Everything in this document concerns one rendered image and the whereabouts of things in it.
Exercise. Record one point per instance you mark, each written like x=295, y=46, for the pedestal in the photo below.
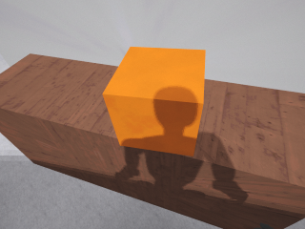
x=248, y=165

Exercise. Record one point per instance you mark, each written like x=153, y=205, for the carton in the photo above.
x=155, y=99

